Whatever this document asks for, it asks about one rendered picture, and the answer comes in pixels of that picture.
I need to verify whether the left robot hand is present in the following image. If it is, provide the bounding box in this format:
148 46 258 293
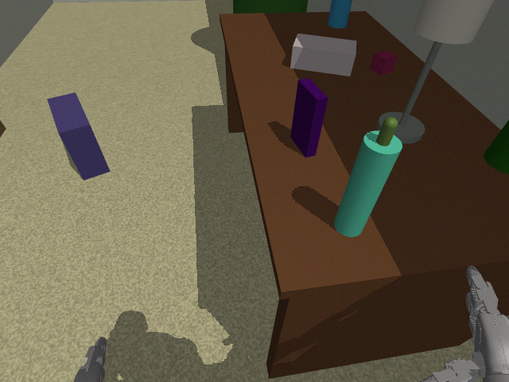
74 337 107 382

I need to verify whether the desk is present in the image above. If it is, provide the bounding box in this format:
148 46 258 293
220 11 509 379

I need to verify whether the right robot hand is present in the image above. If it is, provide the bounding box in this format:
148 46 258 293
420 265 509 382

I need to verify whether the desk lamp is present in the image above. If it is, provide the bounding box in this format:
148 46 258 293
377 0 494 144

